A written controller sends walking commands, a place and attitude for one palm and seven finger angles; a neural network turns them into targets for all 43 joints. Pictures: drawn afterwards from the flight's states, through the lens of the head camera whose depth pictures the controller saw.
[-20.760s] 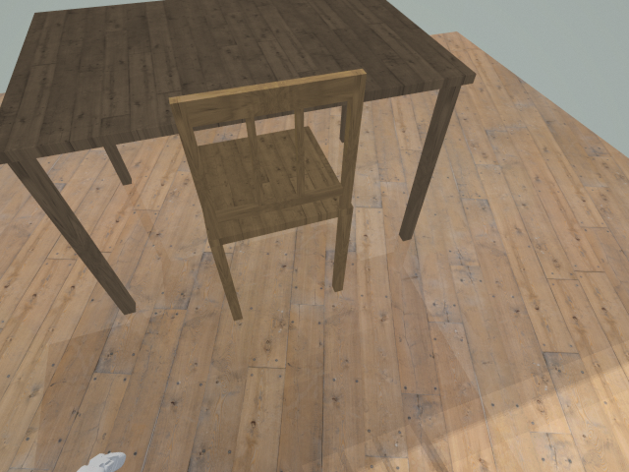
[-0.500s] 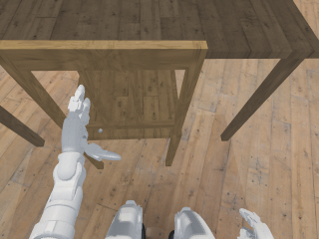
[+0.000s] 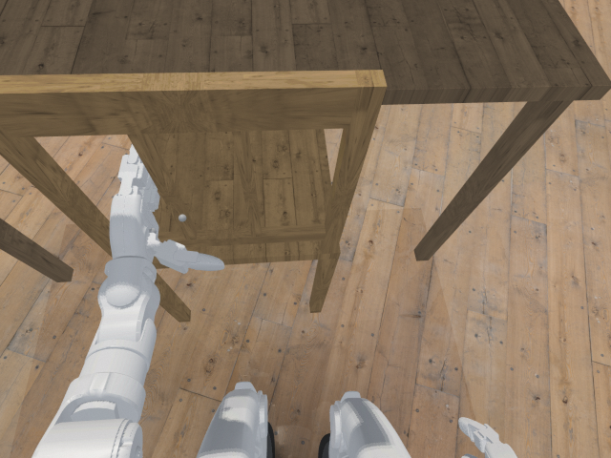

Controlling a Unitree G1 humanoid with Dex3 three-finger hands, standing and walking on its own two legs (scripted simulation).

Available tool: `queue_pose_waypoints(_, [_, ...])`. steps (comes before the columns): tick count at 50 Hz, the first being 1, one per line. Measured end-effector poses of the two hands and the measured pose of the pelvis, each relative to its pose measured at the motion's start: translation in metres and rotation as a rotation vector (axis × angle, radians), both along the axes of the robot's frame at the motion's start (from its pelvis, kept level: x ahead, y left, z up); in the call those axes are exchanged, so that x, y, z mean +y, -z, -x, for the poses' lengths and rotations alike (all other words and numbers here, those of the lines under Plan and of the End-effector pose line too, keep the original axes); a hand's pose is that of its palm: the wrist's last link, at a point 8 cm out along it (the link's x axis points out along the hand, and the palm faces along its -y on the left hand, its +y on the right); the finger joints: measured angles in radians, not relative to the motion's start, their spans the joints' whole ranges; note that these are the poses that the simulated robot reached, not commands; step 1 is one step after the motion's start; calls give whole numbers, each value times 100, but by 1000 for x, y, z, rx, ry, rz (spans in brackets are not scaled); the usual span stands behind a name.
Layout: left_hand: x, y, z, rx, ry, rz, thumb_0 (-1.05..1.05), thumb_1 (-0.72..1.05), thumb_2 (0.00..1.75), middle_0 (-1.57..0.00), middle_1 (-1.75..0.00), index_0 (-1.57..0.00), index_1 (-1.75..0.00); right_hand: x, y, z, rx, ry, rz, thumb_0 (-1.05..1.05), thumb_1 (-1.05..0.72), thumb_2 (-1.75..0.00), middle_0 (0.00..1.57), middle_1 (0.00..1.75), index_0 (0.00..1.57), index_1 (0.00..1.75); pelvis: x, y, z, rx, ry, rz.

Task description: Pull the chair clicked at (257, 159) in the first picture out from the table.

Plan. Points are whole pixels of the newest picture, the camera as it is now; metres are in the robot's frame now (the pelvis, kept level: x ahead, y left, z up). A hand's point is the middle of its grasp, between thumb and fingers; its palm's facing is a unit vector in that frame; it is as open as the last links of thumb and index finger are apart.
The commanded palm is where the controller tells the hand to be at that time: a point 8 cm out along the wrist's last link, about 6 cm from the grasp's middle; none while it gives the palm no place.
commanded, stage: push the fingers through the gap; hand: left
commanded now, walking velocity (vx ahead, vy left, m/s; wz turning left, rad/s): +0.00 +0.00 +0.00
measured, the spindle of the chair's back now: (169, 193) +0.46 +0.19 +0.01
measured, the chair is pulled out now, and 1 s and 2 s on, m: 0.00 0.00 0.03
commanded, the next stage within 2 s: hook a spindle and tug to test in 0.50 s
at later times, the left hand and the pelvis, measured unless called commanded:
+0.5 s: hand (177, 213) +0.42 +0.17 +0.02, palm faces +0.09 -1.00 -0.02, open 16.9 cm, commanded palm +0.39 +0.21 +0.02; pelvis +0.00 +0.01 +0.00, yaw +0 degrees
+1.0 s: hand (179, 213) +0.42 +0.17 +0.02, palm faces +0.09 -1.00 -0.02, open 14.9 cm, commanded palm +0.39 +0.21 +0.02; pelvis +0.00 +0.01 +0.00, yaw +0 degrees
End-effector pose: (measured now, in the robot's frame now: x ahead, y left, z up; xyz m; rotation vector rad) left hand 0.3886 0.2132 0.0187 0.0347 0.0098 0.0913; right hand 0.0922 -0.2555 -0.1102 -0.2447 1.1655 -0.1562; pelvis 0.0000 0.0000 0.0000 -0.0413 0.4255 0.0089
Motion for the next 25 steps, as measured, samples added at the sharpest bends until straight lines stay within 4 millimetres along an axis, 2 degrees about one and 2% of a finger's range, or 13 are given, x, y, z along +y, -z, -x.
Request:
queue_pose_waypoints(11, [1, 1, -16, -3, 5, 9, -1, -50, 30, -6, -8, -6, -8, -2, 1, 14, 40, 21, 10, 0, -90, -90, 20, 30, 20, 30, 2, 1, 1, 11, 3, 4])
queue_pose_waypoints(18, [4, 2, -12, 4, -1, 11, -1, -50, 30, -6, -8, -6, -8, 1, -2, 19, 54, 31, 4, 0, -90, -90, 20, 30, 20, 30, 5, -1, -1, 10, 9, 4])
queue_pose_waypoints(25, [7, 0, -7, -14, 3, 13, -1, -50, 30, -6, -8, -6, -8, 5, -3, 15, 48, 24, 4, 0, -90, -90, 20, 30, 20, 30, 7, -2, -1, 5, 3, 10])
